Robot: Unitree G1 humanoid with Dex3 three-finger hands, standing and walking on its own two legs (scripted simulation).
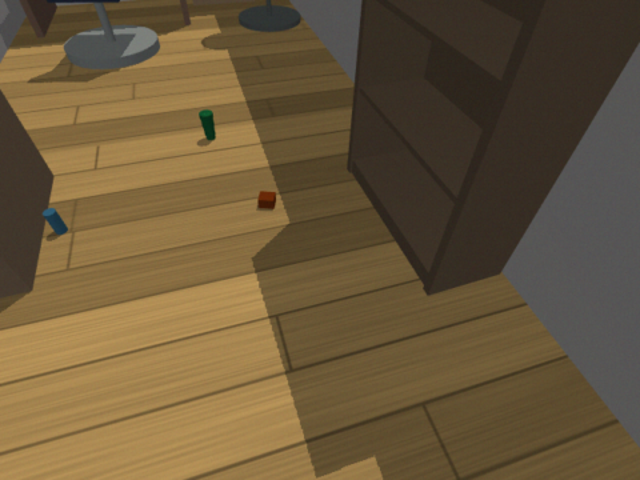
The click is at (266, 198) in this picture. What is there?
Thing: small box
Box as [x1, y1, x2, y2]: [258, 191, 275, 208]
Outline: 260,191 258,197 259,207 273,208 275,202 275,192
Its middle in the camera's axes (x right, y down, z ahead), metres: -0.24 -0.21 +1.83
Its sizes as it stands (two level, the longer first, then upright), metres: 0.073 0.063 0.051
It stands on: the floor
